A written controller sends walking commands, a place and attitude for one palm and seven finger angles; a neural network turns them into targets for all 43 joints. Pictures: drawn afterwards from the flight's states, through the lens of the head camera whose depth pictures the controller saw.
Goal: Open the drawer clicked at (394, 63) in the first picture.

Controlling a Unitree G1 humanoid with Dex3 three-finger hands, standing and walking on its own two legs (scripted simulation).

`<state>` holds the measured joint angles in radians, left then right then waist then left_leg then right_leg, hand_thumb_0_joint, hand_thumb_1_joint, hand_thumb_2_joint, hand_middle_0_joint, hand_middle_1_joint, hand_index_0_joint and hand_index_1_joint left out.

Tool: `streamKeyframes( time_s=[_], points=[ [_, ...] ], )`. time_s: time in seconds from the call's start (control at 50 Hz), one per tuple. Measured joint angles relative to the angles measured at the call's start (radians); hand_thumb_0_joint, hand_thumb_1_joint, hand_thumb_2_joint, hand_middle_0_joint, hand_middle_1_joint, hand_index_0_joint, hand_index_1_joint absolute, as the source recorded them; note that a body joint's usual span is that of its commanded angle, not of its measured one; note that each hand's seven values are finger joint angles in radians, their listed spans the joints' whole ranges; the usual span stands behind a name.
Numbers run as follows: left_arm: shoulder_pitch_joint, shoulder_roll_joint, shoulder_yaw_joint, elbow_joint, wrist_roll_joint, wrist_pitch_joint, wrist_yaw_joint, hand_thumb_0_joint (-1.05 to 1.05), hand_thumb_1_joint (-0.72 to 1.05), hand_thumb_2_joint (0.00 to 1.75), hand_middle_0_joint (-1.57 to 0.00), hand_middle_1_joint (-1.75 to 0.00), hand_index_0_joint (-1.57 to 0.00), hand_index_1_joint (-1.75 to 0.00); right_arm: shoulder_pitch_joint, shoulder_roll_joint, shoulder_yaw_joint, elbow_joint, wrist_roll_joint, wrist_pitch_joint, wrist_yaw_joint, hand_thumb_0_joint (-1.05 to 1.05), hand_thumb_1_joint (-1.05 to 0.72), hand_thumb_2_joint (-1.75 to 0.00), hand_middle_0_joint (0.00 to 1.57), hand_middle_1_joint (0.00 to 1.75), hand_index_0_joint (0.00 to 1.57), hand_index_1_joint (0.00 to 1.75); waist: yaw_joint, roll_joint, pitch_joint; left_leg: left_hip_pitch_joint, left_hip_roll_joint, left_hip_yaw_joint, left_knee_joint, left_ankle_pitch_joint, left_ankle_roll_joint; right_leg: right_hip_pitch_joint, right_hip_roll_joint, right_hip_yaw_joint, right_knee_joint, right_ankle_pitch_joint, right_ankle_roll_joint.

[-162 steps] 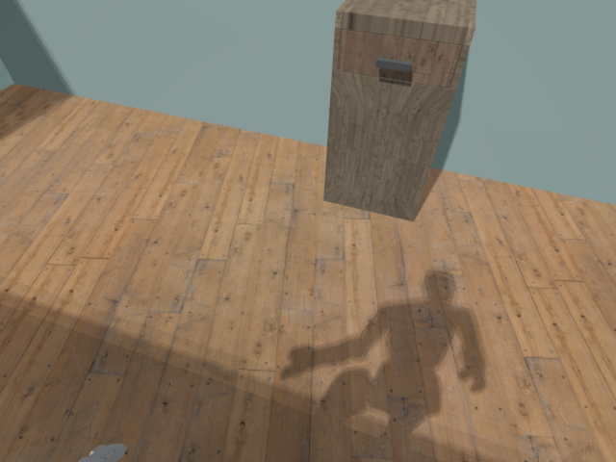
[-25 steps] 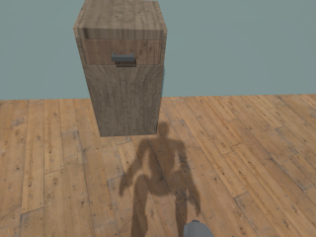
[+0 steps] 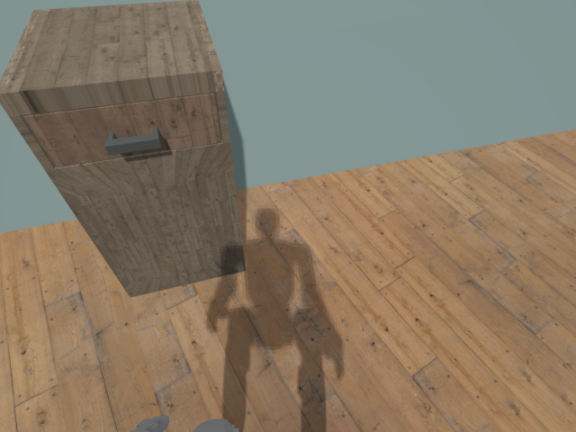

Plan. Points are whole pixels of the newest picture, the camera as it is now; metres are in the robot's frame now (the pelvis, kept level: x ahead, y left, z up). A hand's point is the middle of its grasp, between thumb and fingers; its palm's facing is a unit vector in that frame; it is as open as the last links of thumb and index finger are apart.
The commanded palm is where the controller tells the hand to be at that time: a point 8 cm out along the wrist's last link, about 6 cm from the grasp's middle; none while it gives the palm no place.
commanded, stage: turn to face it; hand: left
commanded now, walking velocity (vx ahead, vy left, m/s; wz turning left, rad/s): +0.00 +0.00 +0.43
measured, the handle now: (133, 138) +0.73 +0.35 -0.04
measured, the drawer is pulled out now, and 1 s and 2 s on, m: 0.00 0.00 0.00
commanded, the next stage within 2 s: take the last steps up to it in 0.52 s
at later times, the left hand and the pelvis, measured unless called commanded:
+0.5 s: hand out of the picture +0.03 +0.25 -0.17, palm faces +0.19 -0.95 -0.23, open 7.4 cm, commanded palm none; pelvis +0.03 +0.04 +0.01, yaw +8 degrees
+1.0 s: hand out of the picture -0.04 +0.13 -0.15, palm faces +0.37 -0.92 -0.16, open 7.3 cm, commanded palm none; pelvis +0.06 +0.00 +0.02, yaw +17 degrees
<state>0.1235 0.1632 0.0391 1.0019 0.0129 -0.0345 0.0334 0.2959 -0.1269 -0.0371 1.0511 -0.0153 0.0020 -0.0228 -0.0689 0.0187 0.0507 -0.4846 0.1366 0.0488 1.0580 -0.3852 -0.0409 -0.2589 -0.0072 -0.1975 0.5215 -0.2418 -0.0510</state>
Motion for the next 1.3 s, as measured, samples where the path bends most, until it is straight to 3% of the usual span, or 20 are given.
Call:
streamKeyframes(
  time_s=[0.12, 0.16, 0.22, 0.28, 0.34, 0.52, 0.6, 0.66, 0.68, 0.74, 0.8, 0.86, 0.96, 1.06, 1.14, 1.2, 1.24, 1.3],
  points=[
    [0.017, 0.007, 0.004, -0.008, 0.005, 0.034, -0.004, -0.01, 0.93, 0.9, -0.2, -0.3, -0.2, -0.3, -0.03, -0.032, -0.006, -0.019, -0.007, 0.018, 0.014, 0.01, -0.94, -0.9, 0.2, 0.3, 0.2, 0.3, 0.031, -0.014, -0.019, 0.072, -0.016, 0.048, -0.288, 0.082, -0.004, 0.035, -0.044, -0.052, 0.066, -0.076, 0.045],
    [0.032, 0.018, 0.01, -0.011, 0.0, 0.049, -0.006, -0.01, 0.92, 0.9, -0.2, -0.3, -0.2, -0.3, -0.03, -0.033, -0.008, -0.025, -0.011, 0.014, 0.02, 0.01, -0.94, -0.9, 0.2, 0.3, 0.2, 0.3, 0.039, -0.036, -0.023, 0.096, -0.04, 0.058, -0.332, 0.093, 0.044, 0.02, -0.074, -0.058, 0.133, -0.125, 0.065],
    [0.058, 0.036, 0.02, -0.006, -0.003, 0.075, -0.004, 0.0, 0.92, 0.9, -0.2, -0.3, -0.2, -0.3, -0.046, -0.023, -0.002, -0.039, -0.019, 0.009, 0.022, 0.01, -0.93, -0.9, 0.2, 0.3, 0.2, 0.3, 0.054, -0.062, -0.016, 0.1, -0.065, 0.072, -0.341, 0.068, 0.1, -0.061, -0.068, 0.033, 0.337, -0.275, 0.083],
    [0.073, 0.046, 0.027, 0.011, 0.002, 0.084, -0.01, 0.0, 0.92, 0.9, -0.2, -0.3, -0.2, -0.3, -0.061, -0.019, 0.001, -0.049, -0.018, 0.002, 0.009, 0.0, -0.93, -0.9, 0.2, 0.3, 0.2, 0.3, 0.057, -0.06, -0.004, 0.127, -0.088, 0.068, -0.435, 0.12, 0.11, -0.135, -0.058, 0.103, 0.503, -0.241, 0.09],
    [0.091, 0.053, 0.029, 0.019, 0.002, 0.082, -0.011, 0.0, 0.92, 0.9, -0.2, -0.3, -0.2, -0.3, -0.074, -0.026, 0.002, -0.051, -0.013, -0.002, 0.004, 0.0, -0.93, -0.9, 0.2, 0.3, 0.2, 0.3, 0.066, -0.051, 0.003, 0.157, -0.106, 0.065, -0.532, 0.173, 0.117, -0.166, -0.061, 0.142, 0.543, -0.189, 0.104],
    [0.108, 0.061, 0.03, 0.032, 0.002, 0.099, -0.004, 0.0, 0.91, 0.9, -0.2, -0.3, -0.2, -0.3, -0.087, -0.036, -0.006, -0.045, -0.008, 0.011, 0.01, 0.0, -0.92, -0.9, 0.2, 0.3, 0.2, 0.3, 0.059, -0.032, -0.003, 0.191, -0.133, 0.033, -0.632, 0.238, 0.109, -0.116, -0.061, 0.167, 0.393, -0.197, 0.12],
    [0.095, 0.042, 0.02, 0.02, 0.0, 0.093, -0.003, 0.0, 0.91, 0.9, -0.2, -0.3, -0.2, -0.3, -0.089, -0.045, -0.011, -0.038, -0.012, 0.024, 0.016, 0.0, -0.91, -0.9, 0.2, 0.3, 0.2, 0.3, 0.049, -0.011, -0.009, 0.177, -0.14, 0.011, -0.623, 0.249, 0.095, -0.064, -0.046, 0.159, 0.26, -0.198, 0.107],
    [0.094, 0.025, 0.012, 0.009, -0.003, 0.075, -0.002, 0.0, 0.91, 0.9, -0.2, -0.3, -0.2, -0.3, -0.085, -0.051, -0.017, -0.031, -0.01, 0.033, 0.021, 0.0, -0.91, -0.9, 0.2, 0.3, 0.2, 0.3, 0.05, -0.002, -0.018, 0.158, -0.149, -0.002, -0.6, 0.25, 0.076, 0.008, -0.035, 0.147, 0.09, -0.117, 0.095],
    [0.1, 0.021, 0.008, 0.006, 0.0, 0.065, -0.001, 0.0, 0.91, 0.9, -0.2, -0.3, -0.2, -0.3, -0.08, -0.052, -0.019, -0.029, -0.007, 0.036, 0.023, 0.0, -0.91, -0.9, 0.2, 0.3, 0.2, 0.3, 0.053, -0.005, -0.025, 0.144, -0.155, -0.003, -0.575, 0.235, 0.068, 0.037, -0.037, 0.146, 0.016, -0.088, 0.075],
    [0.13, -0.01, -0.007, 0.012, 0.007, 0.054, -0.001, 0.0, 0.91, 0.9, -0.2, -0.3, -0.2, -0.3, -0.062, -0.063, -0.028, -0.015, -0.009, 0.057, 0.029, 0.0, -0.91, -0.9, 0.2, 0.3, 0.2, 0.3, 0.06, 0.021, -0.05, 0.083, -0.149, -0.027, -0.384, 0.043, 0.042, 0.057, -0.029, 0.12, -0.006, -0.066, 0.036],
    [0.178, -0.03, -0.012, 0.025, 0.005, 0.036, -0.003, 0.0, 0.91, 0.9, -0.2, -0.3, -0.2, -0.3, -0.045, -0.066, -0.034, -0.005, -0.018, 0.059, 0.042, 0.0, -0.91, -0.9, 0.2, 0.3, 0.2, 0.3, 0.068, 0.012, -0.076, 0.029, -0.131, -0.024, -0.172, 0.052, 0.035, 0.097, -0.033, 0.113, -0.083, -0.037, 0.031],
    [0.216, -0.045, -0.018, 0.046, 0.005, 0.014, -0.01, 0.0, 0.91, 0.9, -0.2, -0.3, -0.2, -0.3, -0.029, -0.067, -0.039, -0.003, -0.021, 0.04, 0.047, 0.0, -0.91, -0.9, 0.2, 0.3, 0.2, 0.3, 0.062, 0.006, -0.076, 0.011, -0.097, -0.021, -0.079, 0.106, 0.026, 0.131, -0.033, 0.096, -0.142, -0.014, 0.028],
    [0.271, -0.068, -0.021, 0.076, 0.011, -0.011, -0.017, 0.0, 0.91, 0.9, -0.2, -0.3, -0.2, -0.3, -0.015, -0.07, -0.042, 0.02, -0.021, 0.034, 0.048, 0.0, -0.91, -0.9, 0.2, 0.3, 0.2, 0.3, 0.081, 0.005, -0.062, 0.031, -0.047, -0.008, -0.13, 0.111, 0.019, 0.167, -0.031, 0.057, -0.177, -0.023, 0.03],
    [0.325, -0.069, -0.014, 0.122, 0.019, -0.013, -0.021, 0.0, 0.91, 0.9, -0.2, -0.3, -0.2, -0.3, -0.052, -0.058, -0.032, 0.027, -0.016, 0.024, 0.047, 0.0, -0.91, -0.9, 0.2, 0.3, 0.2, 0.3, 0.118, -0.017, -0.04, 0.083, -0.041, 0.028, -0.307, 0.047, 0.031, 0.184, -0.045, 0.045, -0.165, -0.06, 0.049],
    [0.372, -0.059, -0.007, 0.163, 0.008, 0.001, -0.025, 0.0, 0.91, 0.9, -0.2, -0.3, -0.2, -0.3, -0.092, -0.042, -0.015, 0.003, -0.014, -0.024, 0.04, 0.0, -0.91, -0.9, 0.2, 0.3, 0.2, 0.3, 0.127, -0.035, -0.027, 0.191, -0.058, 0.069, -0.53, 0.104, 0.051, 0.158, -0.063, 0.058, -0.039, -0.15, 0.075],
    [0.36, -0.038, -0.003, 0.189, 0.006, 0.032, -0.03, 0.0, 0.91, 0.9, -0.2, -0.3, -0.2, -0.3, -0.111, -0.008, -0.011, -0.014, -0.012, -0.056, 0.022, 0.0, -0.91, -0.9, 0.2, 0.3, 0.2, 0.3, 0.113, -0.072, -0.012, 0.22, -0.071, 0.105, -0.492, 0.075, 0.046, 0.022, -0.077, 0.112, 0.312, -0.238, 0.051],
    [0.334, -0.024, 0.004, 0.19, 0.009, 0.041, -0.035, 0.01, 0.91, 0.9, -0.2, -0.3, -0.2, -0.3, -0.104, -0.004, -0.016, -0.023, -0.01, -0.071, 0.006, -0.01, -0.94, -0.9, 0.2, 0.3, 0.2, 0.3, 0.094, -0.077, -0.016, 0.267, -0.074, 0.122, -0.529, 0.072, 0.042, -0.072, -0.077, 0.119, 0.482, -0.205, 0.044],
    [0.265, 0.002, 0.016, 0.16, 0.011, 0.041, -0.04, 0.01, 0.91, 0.9, -0.2, -0.3, -0.2, -0.3, -0.073, -0.014, -0.015, -0.012, -0.012, -0.077, -0.003, -0.02, -0.95, -0.9, 0.2, 0.3, 0.2, 0.3, 0.077, -0.072, -0.021, 0.337, -0.08, 0.127, -0.605, 0.084, 0.038, -0.169, -0.088, 0.11, 0.527, -0.137, 0.052]
  ],
)
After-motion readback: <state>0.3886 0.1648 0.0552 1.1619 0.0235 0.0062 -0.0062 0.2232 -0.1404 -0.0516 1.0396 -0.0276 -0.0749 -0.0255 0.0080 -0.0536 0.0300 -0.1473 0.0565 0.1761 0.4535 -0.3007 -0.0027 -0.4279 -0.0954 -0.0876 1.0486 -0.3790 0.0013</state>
